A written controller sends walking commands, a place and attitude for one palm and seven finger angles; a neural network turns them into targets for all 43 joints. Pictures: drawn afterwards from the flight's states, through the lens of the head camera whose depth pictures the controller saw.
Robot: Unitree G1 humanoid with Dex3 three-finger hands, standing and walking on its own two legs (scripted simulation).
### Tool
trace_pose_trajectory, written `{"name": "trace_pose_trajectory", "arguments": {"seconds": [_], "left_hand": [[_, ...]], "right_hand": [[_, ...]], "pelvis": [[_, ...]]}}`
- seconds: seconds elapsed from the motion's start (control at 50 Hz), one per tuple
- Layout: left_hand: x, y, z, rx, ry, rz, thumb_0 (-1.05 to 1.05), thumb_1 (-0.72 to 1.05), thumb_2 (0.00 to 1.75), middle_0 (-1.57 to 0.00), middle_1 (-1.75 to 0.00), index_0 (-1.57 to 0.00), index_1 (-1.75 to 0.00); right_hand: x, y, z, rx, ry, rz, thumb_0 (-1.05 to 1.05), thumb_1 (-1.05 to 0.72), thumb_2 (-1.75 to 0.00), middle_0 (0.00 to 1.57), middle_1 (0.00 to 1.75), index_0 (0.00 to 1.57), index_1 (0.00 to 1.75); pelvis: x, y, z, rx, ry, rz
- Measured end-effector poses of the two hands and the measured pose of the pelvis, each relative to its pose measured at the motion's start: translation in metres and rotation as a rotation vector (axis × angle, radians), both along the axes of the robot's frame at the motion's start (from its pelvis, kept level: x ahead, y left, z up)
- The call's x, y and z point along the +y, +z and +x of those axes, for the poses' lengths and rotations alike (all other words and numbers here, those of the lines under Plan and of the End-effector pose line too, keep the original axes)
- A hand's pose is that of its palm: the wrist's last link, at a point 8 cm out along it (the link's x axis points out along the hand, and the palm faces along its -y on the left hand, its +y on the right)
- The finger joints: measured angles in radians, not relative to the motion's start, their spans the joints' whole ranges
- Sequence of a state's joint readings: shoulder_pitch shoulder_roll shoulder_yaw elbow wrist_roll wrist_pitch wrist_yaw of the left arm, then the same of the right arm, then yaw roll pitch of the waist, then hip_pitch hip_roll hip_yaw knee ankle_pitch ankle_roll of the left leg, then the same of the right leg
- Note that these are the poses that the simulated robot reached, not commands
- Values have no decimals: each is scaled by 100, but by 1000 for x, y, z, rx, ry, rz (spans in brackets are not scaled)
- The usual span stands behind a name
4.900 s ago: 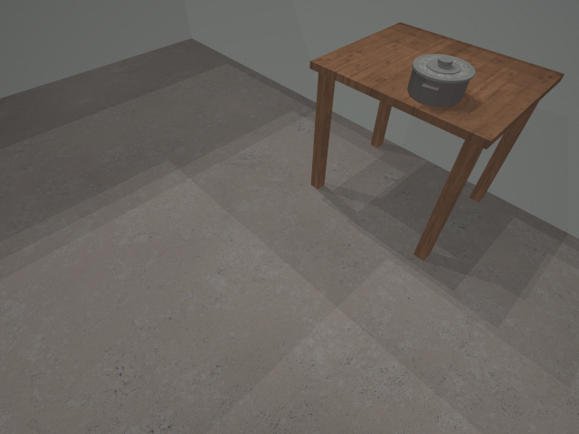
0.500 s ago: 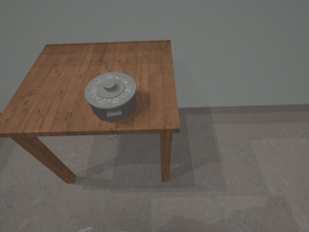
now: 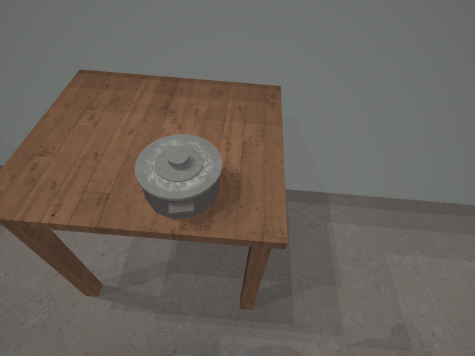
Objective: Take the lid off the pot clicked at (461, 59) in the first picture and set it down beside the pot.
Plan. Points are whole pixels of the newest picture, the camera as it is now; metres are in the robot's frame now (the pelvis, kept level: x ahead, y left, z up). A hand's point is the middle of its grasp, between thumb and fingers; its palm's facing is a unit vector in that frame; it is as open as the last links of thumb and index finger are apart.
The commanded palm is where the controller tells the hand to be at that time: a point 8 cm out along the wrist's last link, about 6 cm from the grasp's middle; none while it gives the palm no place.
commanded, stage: come to a stop and stand still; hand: left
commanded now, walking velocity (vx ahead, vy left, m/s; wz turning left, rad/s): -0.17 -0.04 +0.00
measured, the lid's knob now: (178, 158) +0.49 +0.20 +0.00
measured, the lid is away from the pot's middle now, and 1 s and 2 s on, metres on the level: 0.00 0.00 0.00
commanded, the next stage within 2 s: look again from close up in 0.62 s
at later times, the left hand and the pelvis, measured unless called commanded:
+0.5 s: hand out of the picture -0.01 +0.15 -0.16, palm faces +0.03 -0.98 -0.22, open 7.3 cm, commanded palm none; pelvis -0.04 -0.03 +0.01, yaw +0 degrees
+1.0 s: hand out of the picture -0.02 +0.18 -0.17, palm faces +0.04 -0.98 -0.19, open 7.4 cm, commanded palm none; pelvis -0.02 +0.01 +0.00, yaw +1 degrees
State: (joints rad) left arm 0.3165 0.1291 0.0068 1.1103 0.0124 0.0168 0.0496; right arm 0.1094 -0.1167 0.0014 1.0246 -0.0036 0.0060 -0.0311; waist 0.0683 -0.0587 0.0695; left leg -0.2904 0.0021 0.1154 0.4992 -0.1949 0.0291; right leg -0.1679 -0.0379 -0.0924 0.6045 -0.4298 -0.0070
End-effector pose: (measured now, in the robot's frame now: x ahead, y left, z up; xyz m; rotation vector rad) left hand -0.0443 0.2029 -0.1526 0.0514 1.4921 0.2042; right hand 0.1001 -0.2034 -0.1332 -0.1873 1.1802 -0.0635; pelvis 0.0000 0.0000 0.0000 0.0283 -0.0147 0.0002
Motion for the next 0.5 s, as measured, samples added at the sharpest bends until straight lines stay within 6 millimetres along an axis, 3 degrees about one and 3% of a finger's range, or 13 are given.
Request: {"name": "trace_pose_trajectory", "arguments": {"seconds": [0.08, 0.16, 0.32, 0.42, 0.5], "left_hand": [[9, 7, 2, 1, -25, 44, 0, 91, 90, -20, -30, -20, -30], [16, 15, 1, -26, -49, 113, 0, 91, 90, -20, -30, -20, -30], [12, 24, 11, -88, -92, 127, 0, 91, 90, -20, -30, -20, -30], [0, 21, 29, -154, -101, 92, 0, 91, 90, -20, -30, -20, -30], [-7, 20, 32, -162, -106, 71, 1, 92, 90, -20, -30, -20, -30]], "right_hand": [[-5, -10, -15, 38, -16, 18, 1, -91, -90, 20, 30, 20, 30], [-22, -21, -34, 56, -50, 38, 0, -92, -90, 20, 30, 21, 30], [-60, -14, -80, 99, -114, 2, 0, -92, -90, 20, 30, 20, 30], [-65, -10, -115, 174, -106, -22, 1, -92, -90, 20, 30, 20, 30], [-60, -8, -140, 232, -105, -18, 1, -92, -90, 20, 30, 20, 30]], "pelvis": [[-4, -1, -12, 9, -2, 11], [-15, -4, -24, 5, -2, 8], [-28, 2, -26, -6, -4, -6], [-32, 6, -31, -21, 5, -10], [-34, 8, -35, -22, 5, -17]]}}
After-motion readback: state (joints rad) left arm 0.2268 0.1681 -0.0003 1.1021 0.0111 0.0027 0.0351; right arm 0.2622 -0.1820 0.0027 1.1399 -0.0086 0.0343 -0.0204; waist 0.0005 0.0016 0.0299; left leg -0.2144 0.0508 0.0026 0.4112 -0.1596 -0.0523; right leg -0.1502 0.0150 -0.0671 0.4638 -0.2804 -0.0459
